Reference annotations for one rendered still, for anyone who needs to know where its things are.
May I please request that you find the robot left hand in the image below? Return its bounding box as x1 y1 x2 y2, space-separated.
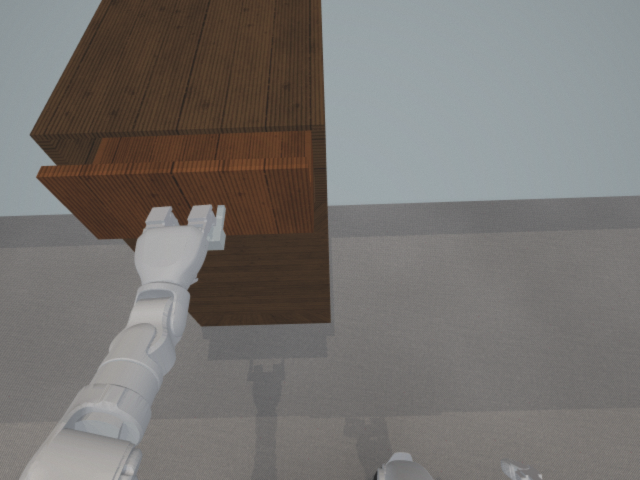
134 204 216 290

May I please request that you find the drawer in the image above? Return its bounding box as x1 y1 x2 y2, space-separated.
36 130 314 239

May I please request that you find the robot right hand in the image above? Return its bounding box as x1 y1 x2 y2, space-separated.
501 458 542 480

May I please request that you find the right robot shin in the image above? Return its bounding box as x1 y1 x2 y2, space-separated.
386 452 413 465

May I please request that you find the robot left forearm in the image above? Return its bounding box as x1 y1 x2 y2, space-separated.
19 281 190 480

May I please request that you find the robot right thigh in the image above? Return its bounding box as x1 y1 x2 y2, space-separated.
377 460 433 480

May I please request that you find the cabinet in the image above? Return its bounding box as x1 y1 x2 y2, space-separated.
30 0 331 326

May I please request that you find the robot left upper arm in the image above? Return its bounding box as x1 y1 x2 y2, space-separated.
29 428 143 480

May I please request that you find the handle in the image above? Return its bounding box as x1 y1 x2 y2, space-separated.
142 205 226 250

